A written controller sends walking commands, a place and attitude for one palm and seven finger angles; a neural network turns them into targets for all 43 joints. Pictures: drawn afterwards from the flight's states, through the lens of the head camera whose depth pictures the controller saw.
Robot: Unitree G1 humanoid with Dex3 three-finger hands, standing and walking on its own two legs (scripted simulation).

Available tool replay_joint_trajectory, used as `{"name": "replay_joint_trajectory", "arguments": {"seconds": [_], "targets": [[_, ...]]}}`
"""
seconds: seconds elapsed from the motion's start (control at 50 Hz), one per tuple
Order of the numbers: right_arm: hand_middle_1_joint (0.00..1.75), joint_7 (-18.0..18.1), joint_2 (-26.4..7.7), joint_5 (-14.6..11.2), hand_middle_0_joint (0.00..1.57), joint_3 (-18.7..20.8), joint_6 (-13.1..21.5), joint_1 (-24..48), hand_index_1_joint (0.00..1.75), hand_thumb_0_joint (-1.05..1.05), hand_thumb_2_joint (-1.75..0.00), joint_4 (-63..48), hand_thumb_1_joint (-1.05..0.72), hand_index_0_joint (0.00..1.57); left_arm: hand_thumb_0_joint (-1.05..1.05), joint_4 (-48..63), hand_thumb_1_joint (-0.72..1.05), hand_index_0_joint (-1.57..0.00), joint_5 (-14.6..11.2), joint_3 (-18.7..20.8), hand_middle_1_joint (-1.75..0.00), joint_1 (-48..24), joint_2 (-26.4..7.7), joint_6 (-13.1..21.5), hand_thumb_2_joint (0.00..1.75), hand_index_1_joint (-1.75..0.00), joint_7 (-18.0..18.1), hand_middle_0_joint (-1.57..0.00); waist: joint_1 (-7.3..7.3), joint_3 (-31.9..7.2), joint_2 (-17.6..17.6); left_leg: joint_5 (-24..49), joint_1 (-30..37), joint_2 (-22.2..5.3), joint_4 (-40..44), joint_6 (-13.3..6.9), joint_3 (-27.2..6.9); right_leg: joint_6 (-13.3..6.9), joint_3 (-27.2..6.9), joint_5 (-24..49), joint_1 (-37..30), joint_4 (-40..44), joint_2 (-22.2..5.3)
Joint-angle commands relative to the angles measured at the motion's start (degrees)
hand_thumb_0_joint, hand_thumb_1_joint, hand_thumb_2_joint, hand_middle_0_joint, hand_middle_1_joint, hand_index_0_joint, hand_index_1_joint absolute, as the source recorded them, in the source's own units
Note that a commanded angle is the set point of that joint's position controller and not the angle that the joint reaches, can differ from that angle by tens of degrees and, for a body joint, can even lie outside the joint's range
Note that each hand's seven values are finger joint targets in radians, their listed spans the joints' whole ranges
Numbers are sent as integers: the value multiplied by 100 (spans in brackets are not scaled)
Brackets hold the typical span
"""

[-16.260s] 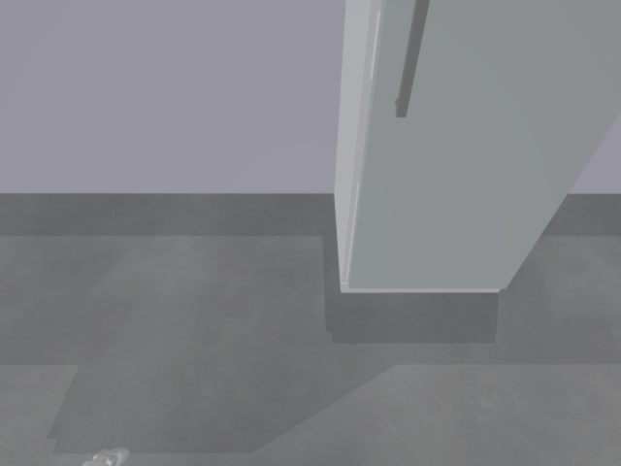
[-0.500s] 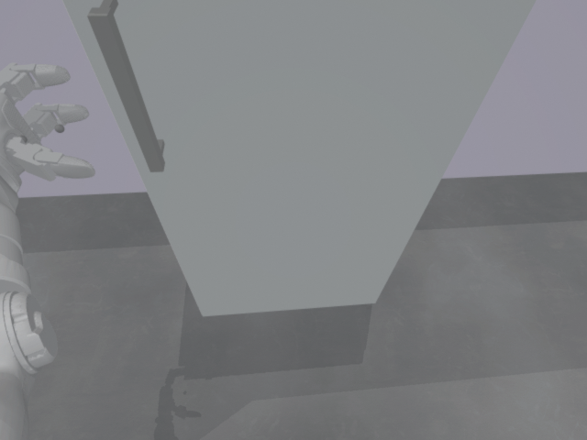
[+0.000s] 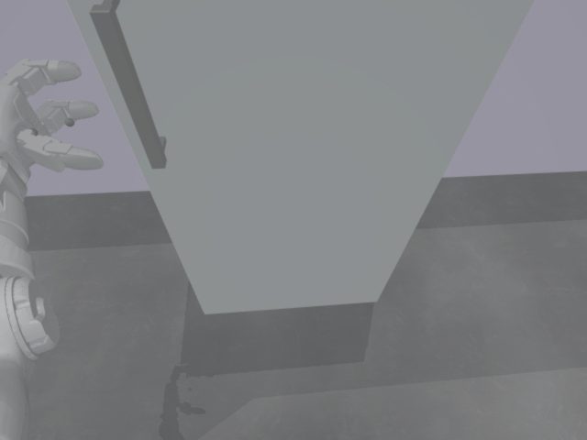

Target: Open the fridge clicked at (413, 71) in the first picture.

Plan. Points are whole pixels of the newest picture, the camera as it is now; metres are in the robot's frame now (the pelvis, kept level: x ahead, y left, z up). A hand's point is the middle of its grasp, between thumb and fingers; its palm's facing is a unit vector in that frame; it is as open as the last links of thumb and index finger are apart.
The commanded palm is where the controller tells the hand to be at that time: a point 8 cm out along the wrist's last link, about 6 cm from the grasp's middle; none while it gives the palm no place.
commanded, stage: feel for the door with the fingertips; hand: left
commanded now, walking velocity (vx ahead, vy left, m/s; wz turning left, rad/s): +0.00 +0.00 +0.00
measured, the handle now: (138, 92) +0.54 +0.21 +0.18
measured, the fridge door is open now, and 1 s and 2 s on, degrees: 0 0 0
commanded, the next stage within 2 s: slide the fingers in behind the handle in 0.90 s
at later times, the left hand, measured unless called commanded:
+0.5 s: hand (117, 115) +0.47 +0.22 +0.19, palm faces +0.08 -1.00 +0.02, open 14.0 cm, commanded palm +0.45 +0.28 +0.19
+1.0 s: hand (114, 113) +0.49 +0.23 +0.18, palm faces +0.06 -1.00 -0.02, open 13.8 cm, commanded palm +0.48 +0.28 +0.19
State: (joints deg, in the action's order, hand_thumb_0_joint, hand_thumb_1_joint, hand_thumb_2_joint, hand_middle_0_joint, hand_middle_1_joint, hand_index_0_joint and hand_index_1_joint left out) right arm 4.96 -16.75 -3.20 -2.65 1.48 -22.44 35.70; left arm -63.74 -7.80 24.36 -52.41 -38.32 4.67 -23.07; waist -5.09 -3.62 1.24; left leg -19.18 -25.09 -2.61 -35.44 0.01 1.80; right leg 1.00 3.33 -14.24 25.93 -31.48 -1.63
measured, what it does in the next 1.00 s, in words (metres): stands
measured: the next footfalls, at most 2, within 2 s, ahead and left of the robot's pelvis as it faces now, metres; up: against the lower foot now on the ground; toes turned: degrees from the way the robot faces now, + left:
none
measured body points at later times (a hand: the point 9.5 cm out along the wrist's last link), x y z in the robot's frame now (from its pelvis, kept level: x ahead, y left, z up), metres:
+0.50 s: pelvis +0.00 -0.01 +0.00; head +0.04 -0.01 +0.45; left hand +0.46 +0.27 +0.19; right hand +0.05 -0.27 -0.11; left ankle -0.02 +0.12 -0.73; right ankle +0.01 -0.14 -0.73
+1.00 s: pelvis +0.00 +0.00 +0.00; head +0.06 +0.00 +0.44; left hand +0.48 +0.28 +0.18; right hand +0.00 -0.28 -0.11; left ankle -0.02 +0.12 -0.73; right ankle +0.01 -0.14 -0.73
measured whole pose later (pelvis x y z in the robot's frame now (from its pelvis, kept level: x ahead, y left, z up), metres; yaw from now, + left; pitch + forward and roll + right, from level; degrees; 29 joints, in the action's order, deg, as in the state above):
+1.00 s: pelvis +0.00 +0.00 +0.00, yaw +0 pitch +11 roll -1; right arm 4.6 -17.3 -2.2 -1.7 1.9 -24.6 38.3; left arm -68.7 -5.4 23.0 -58.3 -36.4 7.5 -17.3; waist -7.6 -2.9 1.2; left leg -18.8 -27.8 -3.0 -36.2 0.3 1.6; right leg 0.7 3.4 -13.8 28.6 -32.0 -1.2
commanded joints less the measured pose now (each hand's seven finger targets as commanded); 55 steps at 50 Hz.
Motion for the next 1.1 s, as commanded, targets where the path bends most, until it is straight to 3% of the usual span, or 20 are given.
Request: {"name": "replay_joint_trajectory", "arguments": {"seconds": [0.0,0.02,0.1,0.2,0.24,0.28,0.32,0.36,0.42,0.46,0.54,0.62,0.66,0.72,0.76,0.82,0.86,0.92,1.0,1.08], "targets": [[30,83,-971,5,20,356,179,-352,30,0,-90,-462,-90,20,0,1201,-50,-30,-271,53,-120,-2707,-1366,365,30,-120,-97,-30,-96,-1795,244,1718,860,127,394,-135,-247,-214,-96,1685,-791,178,235],[30,94,-972,10,20,371,187,-392,30,0,-90,-462,-90,20,0,1317,-50,-30,-349,35,-120,-2762,-1292,409,30,-120,-96,-30,-83,-1860,161,1746,878,123,397,-141,-248,-225,-78,1692,-886,167,232],[30,63,-930,36,20,396,236,-386,30,0,-90,-397,-90,20,0,1683,-50,-30,-302,-114,-120,-2827,-1003,396,30,-120,37,-30,-45,-2051,678,2022,1207,120,382,-90,-294,-254,-58,1696,-721,144,248],[30,15,-916,42,20,403,243,-370,30,0,-90,-396,-90,20,0,1542,-50,-30,-265,78,-120,-2561,-1007,195,30,-120,400,-30,33,-1781,280,1767,834,130,454,-124,-249,-232,-51,1624,-876,178,241],[30,4,-923,60,20,404,237,-357,30,0,-90,-436,-90,20,0,1673,-50,-30,-172,366,-120,-2543,-1362,199,30,-120,569,-30,129,-1904,315,1831,792,142,465,-139,-218,-236,-82,1738,-1079,154,226],[30,-18,-849,57,20,398,240,-294,30,0,-90,-507,-90,20,0,2045,-50,-30,-34,80,-120,-2701,-1094,262,30,-120,695,-30,81,-2036,582,1945,932,152,464,-128,-198,-240,-92,1805,-1067,128,221],[30,-39,-818,69,20,419,264,-295,30,0,-90,-536,-90,20,0,2293,-50,-30,-25,-69,-120,-2596,-860,367,30,-120,799,-30,81,-2073,507,2169,1089,113,425,-129,-209,-250,-75,1892,-1105,116,238],[30,-34,-845,70,20,422,271,-285,30,0,-90,-488,-90,20,0,2263,-50,-30,-68,161,-120,-2600,-1043,397,30,-120,854,-30,85,-2195,382,2184,1129,110,420,-124,-202,-238,-99,2030,-1209,115,263],[30,13,-880,54,20,396,236,-312,30,0,-90,-434,-90,20,0,1713,-50,-30,-106,287,-120,-2626,-1183,290,30,-120,831,-30,41,-1883,19,1808,799,128,480,-167,-147,-218,-120,1925,-1300,177,230],[30,32,-895,39,20,377,222,-325,30,0,-90,-388,-90,20,0,1345,-50,-30,38,298,-120,-2770,-1381,213,30,-120,788,-30,-12,-1676,22,1612,601,145,516,-172,-132,-188,-154,1863,-1221,197,197],[30,42,-870,52,20,372,220,-357,30,0,-90,-392,-90,20,0,1348,-50,-30,147,-76,-120,-3093,-1142,306,30,-120,703,-30,-138,-1786,360,1634,768,169,434,-178,-124,-187,-198,1853,-1034,205,181],[30,79,-894,54,20,384,241,-456,30,0,-90,-330,-90,20,0,1177,-50,-30,-94,-272,-120,-3271,-833,488,30,-120,467,-30,-247,-1897,164,1694,881,152,385,-172,-161,-201,-167,1905,-1035,195,198],[30,80,-938,59,20,392,247,-486,30,0,-90,-281,-90,20,0,1004,-50,-30,-121,-5,-120,-3202,-1134,484,30,-120,384,-30,-168,-2041,191,1692,850,153,360,-165,-178,-195,-190,1913,-1043,163,207],[30,86,-953,53,20,371,218,-533,30,0,-90,-213,-90,20,0,643,-50,-30,-68,-146,-120,-3317,-1086,372,30,-120,391,-30,-279,-1611,195,1368,559,164,370,-174,-169,-174,-181,1607,-814,223,166],[30,78,-993,64,20,373,207,-580,30,0,-90,-194,-90,20,0,573,-50,-30,52,-68,-120,-3479,-1321,338,30,-120,465,-30,-315,-1533,148,1266,433,157,381,-177,-223,-156,-188,1460,-684,229,170],[30,57,-961,108,20,397,218,-648,30,0,-90,-234,-90,20,0,984,-50,-30,117,-135,-120,-3794,-1291,513,30,-120,578,-30,-313,-1971,440,1524,643,169,320,-168,-245,-185,-186,1582,-791,142,176],[30,38,-968,129,20,412,226,-699,30,0,-90,-216,-90,20,0,1137,-50,-30,131,175,-120,-3838,-1620,693,30,-120,629,-30,-243,-2466,568,1816,883,153,248,-141,-287,-192,-203,1803,-917,74,214],[30,27,-958,129,20,413,220,-752,30,0,-90,-179,-90,20,0,1034,-50,-30,27,50,-120,-3809,-1404,786,30,-120,592,-30,-321,-2402,337,1801,823,137,227,-164,-263,-171,-180,1831,-931,91,239],[30,40,-1010,105,20,398,208,-764,30,0,-90,-104,-90,20,0,771,-50,-30,85,86,-120,-4010,-1573,681,30,-120,566,-30,-404,-2046,487,1443,652,138,298,-165,-261,-158,-193,1538,-711,193,240],[30,4,-948,135,20,401,235,-776,30,0,-90,-153,-90,20,0,1077,-50,-30,70,-14,-120,-3734,-1315,736,30,-120,537,-30,-265,-2317,940,1964,1085,115,278,-87,-312,-226,-109,1706,-628,116,274]]}}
